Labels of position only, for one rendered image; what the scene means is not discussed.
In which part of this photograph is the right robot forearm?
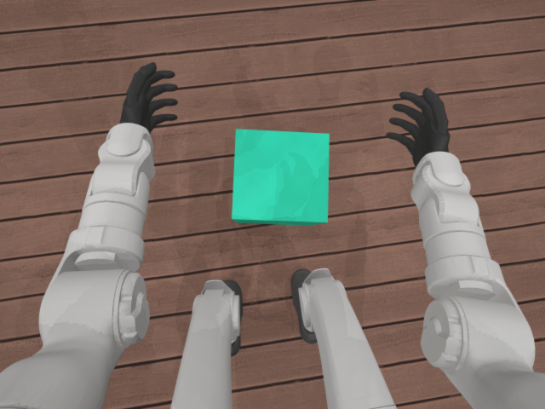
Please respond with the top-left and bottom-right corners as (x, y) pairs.
(410, 152), (535, 366)

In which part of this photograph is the robot right hand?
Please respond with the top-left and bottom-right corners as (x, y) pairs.
(386, 88), (450, 167)

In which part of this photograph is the carton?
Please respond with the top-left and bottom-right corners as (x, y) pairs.
(232, 129), (330, 226)

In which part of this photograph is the robot left hand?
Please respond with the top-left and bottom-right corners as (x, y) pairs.
(120, 62), (178, 134)

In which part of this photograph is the left robot forearm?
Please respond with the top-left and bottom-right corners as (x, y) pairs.
(39, 123), (155, 341)

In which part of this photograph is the right robot upper arm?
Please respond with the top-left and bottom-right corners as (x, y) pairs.
(421, 295), (545, 409)

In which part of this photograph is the left robot upper arm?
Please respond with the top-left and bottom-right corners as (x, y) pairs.
(0, 269), (150, 409)

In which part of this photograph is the robot left thigh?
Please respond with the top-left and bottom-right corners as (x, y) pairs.
(170, 289), (240, 409)

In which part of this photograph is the robot left foot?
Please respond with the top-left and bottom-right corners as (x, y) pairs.
(223, 280), (243, 357)

